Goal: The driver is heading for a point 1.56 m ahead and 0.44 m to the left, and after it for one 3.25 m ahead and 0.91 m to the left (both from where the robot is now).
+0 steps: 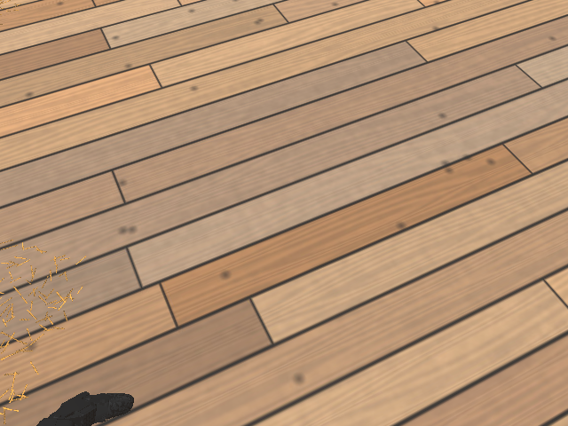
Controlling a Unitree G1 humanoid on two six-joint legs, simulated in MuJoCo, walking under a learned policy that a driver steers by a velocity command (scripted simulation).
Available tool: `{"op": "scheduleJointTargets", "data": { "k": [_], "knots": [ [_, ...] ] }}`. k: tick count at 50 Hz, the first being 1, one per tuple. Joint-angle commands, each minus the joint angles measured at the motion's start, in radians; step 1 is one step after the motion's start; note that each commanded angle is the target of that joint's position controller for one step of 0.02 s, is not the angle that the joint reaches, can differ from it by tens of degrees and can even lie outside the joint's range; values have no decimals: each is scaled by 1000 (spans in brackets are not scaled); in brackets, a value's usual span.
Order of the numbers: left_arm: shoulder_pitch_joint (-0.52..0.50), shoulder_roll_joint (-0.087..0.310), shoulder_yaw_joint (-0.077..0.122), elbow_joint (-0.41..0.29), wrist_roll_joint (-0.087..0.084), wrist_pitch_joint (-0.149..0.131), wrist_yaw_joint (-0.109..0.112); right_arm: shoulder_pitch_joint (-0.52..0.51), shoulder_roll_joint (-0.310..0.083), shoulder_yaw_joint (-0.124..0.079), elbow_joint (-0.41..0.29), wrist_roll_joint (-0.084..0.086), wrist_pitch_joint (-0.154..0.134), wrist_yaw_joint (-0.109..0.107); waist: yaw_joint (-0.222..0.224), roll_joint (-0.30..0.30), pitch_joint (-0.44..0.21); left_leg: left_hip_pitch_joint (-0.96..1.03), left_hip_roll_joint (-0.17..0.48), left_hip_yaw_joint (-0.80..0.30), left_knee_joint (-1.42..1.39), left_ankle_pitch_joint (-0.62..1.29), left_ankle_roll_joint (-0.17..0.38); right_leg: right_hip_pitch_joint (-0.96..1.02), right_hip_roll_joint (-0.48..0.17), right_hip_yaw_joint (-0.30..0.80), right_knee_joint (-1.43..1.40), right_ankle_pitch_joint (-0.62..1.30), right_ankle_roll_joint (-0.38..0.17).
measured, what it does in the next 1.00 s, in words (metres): walks ahead, turning left: right foot, then left foot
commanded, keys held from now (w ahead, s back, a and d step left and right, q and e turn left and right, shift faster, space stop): q+shift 0.50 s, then w+q+shift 0.18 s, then w+shift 0.04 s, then w+e+shift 0.28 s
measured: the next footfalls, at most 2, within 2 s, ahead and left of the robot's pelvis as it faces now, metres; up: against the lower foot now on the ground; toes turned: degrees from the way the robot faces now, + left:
right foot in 0.30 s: +0.23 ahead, -0.15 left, +0.00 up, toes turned +29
left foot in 0.86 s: +0.09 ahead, +0.14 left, +0.00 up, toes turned +48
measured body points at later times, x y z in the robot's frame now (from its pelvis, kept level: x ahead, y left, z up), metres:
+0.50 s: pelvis +0.11 -0.08 +0.01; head +0.15 -0.08 +0.46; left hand +0.16 +0.24 -0.06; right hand +0.38 -0.29 -0.08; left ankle +0.04 +0.04 -0.63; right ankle +0.19 -0.16 -0.72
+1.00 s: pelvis +0.18 +0.08 +0.01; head +0.17 +0.10 +0.46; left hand +0.06 +0.33 -0.12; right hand +0.43 -0.05 -0.08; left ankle +0.06 +0.11 -0.72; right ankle +0.27 -0.04 -0.64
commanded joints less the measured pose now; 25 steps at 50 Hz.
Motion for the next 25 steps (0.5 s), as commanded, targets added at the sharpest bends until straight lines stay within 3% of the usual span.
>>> {"op": "scheduleJointTargets", "data": {
  "k": [1,3,7,10,13,14,15,16,17,18,19,20,22,25],
  "knots": [
    [96,78,33,-21,0,-1,17,-21,-167,-55,-85,11,10,-28,59,18,-218,149,226,-349,-128,136,108,38,25,-23,-188,56,40],
    [66,87,38,-19,-13,4,22,-31,-181,-64,-92,23,33,-44,49,55,-253,191,215,-367,-113,28,70,36,30,0,-260,118,51],
    [-17,97,50,-24,-24,-6,21,-38,-172,-72,-104,24,64,-54,12,130,-206,207,186,-429,-121,-202,33,55,41,22,-401,160,48],
    [-55,104,58,-25,-28,-31,9,-33,-164,-78,-111,19,71,-53,-8,164,-190,254,187,-489,-88,-155,40,106,50,36,-524,146,35],
    [-7,133,76,1,-33,-51,-7,-62,-159,-80,-130,25,71,-46,18,177,-191,256,169,-545,-34,-104,21,258,35,34,-731,191,9],
    [26,142,84,16,-34,-52,-8,-74,-146,-74,-135,32,71,-42,40,142,-196,210,131,-522,24,-195,-5,366,-10,27,-853,302,-10],
    [16,171,89,10,-24,-44,-5,0,-91,-58,-122,31,73,-37,-2,6,-250,103,60,-419,188,-506,-45,531,-174,128,-860,381,-81],
    [4,230,97,-7,9,-24,0,8,-93,-55,-149,37,70,-32,-23,-245,-228,-99,-56,-194,388,-648,-96,582,-356,330,-862,541,-224],
    [23,184,97,-13,27,-23,2,16,-194,-81,-146,24,56,-19,-10,-268,-232,-151,26,-154,601,-600,-148,530,-443,412,-876,521,-304],
    [-23,137,84,-34,13,-19,9,25,-238,-95,-118,28,57,-14,-11,-200,-190,-169,71,-120,682,-520,-171,502,-391,303,-864,452,-284],
    [-50,107,76,-44,0,-9,18,35,-229,-96,-91,29,67,-17,-9,-141,-153,-183,92,-97,733,-453,-182,478,-317,195,-852,358,-236],
    [-55,108,71,-51,-11,1,28,48,-203,-88,-79,24,77,-22,-4,-114,-132,-210,103,-68,809,-403,-191,467,-284,139,-851,331,-214],
    [-39,113,64,-49,-3,13,38,33,-161,-70,-93,29,81,-18,14,-113,-93,-239,138,14,866,-358,-205,433,-259,39,-874,399,-224],
    [24,131,70,-34,8,25,43,-43,-129,-55,-129,37,73,-21,65,-153,-108,-294,213,69,770,-316,-236,533,-275,-30,-888,443,-254]
  ]
}}
Keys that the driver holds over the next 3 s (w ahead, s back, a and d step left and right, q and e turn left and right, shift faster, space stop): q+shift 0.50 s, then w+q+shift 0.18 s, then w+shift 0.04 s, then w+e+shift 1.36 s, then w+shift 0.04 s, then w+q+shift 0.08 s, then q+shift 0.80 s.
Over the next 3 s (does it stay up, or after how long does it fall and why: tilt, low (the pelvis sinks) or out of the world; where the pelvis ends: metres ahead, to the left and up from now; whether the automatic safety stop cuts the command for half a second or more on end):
stays up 1.55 0.23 0.01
